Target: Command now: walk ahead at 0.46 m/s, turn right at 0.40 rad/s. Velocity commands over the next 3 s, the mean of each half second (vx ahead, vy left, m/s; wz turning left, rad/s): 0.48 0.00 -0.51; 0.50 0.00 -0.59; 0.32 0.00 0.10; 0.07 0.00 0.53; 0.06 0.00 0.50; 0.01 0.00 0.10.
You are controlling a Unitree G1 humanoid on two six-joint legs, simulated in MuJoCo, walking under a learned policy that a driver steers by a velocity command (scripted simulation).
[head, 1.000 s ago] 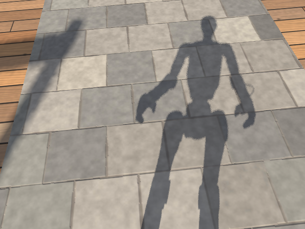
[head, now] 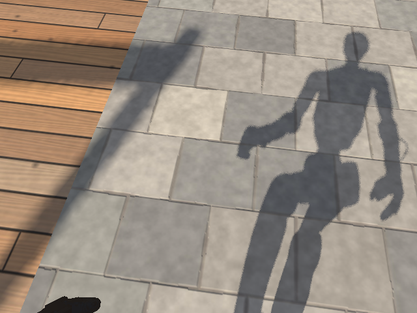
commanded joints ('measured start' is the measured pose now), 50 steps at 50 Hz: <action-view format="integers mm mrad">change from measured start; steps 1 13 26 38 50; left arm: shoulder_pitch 379 164 273 59 324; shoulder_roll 321 184 170 52 341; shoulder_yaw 109 65 48 29 130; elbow -9 -46 -67 -125 -90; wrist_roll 5 3 -17 3 -8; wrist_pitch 4 3 29 51 59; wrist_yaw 32 81 84 47 53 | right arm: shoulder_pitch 68 -237 -43 -110 24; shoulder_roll -64 -45 -127 -128 -20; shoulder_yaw -1 23 -35 -43 -2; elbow -130 -217 -199 -99 -119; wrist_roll -21 -21 -4 -4 -22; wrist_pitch -31 -69 -75 -67 -43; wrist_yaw -3 20 33 16 16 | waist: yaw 144 67 -21 -2 88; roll -173 -49 164 77 -263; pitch -364 -9 -139 8 -288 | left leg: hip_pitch -679 -655 -25 -185 -815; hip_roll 13 66 371 252 17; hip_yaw -11 -137 -727 -89 48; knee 917 399 -94 -204 924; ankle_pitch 469 460 -96 545 -61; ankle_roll -39 -107 147 146 -48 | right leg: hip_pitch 917 146 -273 -203 934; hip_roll -283 -96 -40 -137 -299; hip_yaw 584 282 226 129 634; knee -5 -325 816 343 -37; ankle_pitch -192 -7 -396 -10 -185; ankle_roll -286 -164 80 118 -282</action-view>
